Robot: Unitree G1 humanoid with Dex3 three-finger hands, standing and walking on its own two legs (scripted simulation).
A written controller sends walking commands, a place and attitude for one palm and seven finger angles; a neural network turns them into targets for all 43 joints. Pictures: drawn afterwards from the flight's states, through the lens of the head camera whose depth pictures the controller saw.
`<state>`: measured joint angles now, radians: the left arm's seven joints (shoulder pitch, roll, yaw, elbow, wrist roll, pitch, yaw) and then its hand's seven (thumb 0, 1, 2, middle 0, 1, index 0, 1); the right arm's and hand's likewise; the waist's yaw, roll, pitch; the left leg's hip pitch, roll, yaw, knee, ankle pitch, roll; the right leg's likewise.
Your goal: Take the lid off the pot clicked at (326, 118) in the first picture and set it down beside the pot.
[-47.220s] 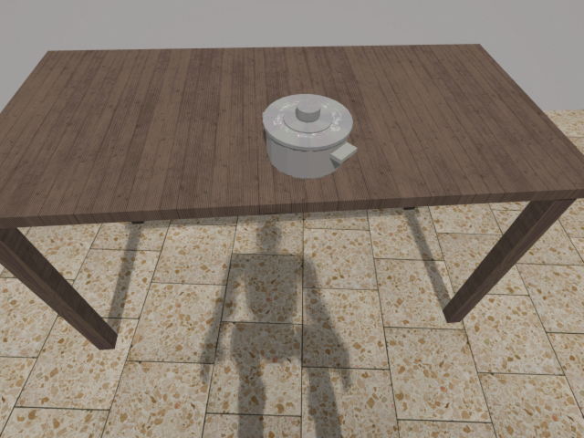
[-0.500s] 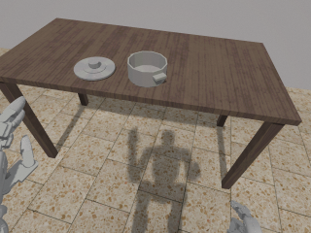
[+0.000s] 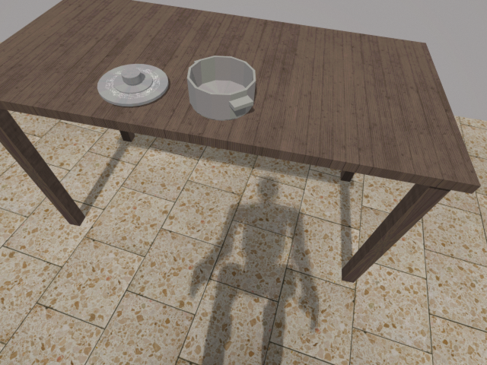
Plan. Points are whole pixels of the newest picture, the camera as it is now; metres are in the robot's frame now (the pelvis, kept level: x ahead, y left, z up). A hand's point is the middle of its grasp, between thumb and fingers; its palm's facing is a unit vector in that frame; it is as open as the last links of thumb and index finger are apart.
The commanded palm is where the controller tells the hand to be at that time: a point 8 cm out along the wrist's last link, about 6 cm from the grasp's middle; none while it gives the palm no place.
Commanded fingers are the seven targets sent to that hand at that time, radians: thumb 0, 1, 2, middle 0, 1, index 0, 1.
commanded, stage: let the arm hang, fingers relaxed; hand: left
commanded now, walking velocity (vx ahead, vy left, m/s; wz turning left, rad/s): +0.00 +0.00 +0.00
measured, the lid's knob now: (131, 75) +0.77 +0.33 +0.01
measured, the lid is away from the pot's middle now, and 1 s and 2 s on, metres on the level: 0.24 0.24 0.24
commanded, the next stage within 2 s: look to check the result in 0.90 s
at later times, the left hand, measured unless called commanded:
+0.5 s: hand out of the picture +0.05 +0.17 -0.17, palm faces +0.04 -0.98 -0.20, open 7.2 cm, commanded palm none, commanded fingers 0.00 0.90 0.90 -0.20 -0.30 -0.20 -0.30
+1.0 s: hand out of the picture +0.03 +0.17 -0.17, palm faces +0.03 -0.98 -0.19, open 7.3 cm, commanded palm none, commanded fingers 0.00 0.90 0.90 -0.20 -0.30 -0.20 -0.30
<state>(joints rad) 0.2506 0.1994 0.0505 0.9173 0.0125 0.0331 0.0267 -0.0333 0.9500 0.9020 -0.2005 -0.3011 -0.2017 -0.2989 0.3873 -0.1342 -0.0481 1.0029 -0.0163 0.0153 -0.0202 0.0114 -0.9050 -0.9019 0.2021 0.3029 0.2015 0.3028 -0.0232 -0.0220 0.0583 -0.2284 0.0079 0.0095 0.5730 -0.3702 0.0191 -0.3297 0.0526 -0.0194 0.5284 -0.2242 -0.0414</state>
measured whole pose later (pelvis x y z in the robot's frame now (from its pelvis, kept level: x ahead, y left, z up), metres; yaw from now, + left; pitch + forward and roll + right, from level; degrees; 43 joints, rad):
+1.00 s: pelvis +0.03 +0.01 +0.01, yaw -2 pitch +0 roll -1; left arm 0.28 0.13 0.04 1.10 0.01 0.01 0.05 0.01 0.94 0.90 -0.20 -0.30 -0.20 -0.30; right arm 0.35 -0.07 -0.04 1.11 0.00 -0.01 -0.05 0.01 -0.90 -0.90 0.20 0.30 0.20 0.30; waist -0.01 0.01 0.04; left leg -0.09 0.01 0.04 0.46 -0.37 0.02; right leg -0.23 0.06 0.01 0.47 -0.24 -0.03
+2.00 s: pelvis +0.03 +0.01 +0.01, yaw -2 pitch +0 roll -1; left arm 0.30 0.11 0.03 1.11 0.02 0.00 0.05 0.01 0.93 0.90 -0.20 -0.30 -0.20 -0.30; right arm 0.35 -0.07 -0.04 1.12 0.00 -0.02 -0.06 0.01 -0.90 -0.90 0.20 0.30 0.20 0.30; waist -0.01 0.01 0.04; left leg -0.09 0.00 0.05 0.46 -0.37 0.03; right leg -0.23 0.05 0.02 0.48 -0.24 -0.03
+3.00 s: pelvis +0.03 +0.01 +0.01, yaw -2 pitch +0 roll -1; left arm 0.31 0.11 0.03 1.11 0.01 0.00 0.05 0.01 0.93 0.90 -0.20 -0.30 -0.20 -0.30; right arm 0.35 -0.06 -0.04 1.13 0.00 -0.02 -0.06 0.01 -0.90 -0.90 0.20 0.30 0.20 0.30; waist -0.01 0.02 0.04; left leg -0.09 0.00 0.06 0.45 -0.36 0.03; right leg -0.23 0.05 0.03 0.48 -0.24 -0.03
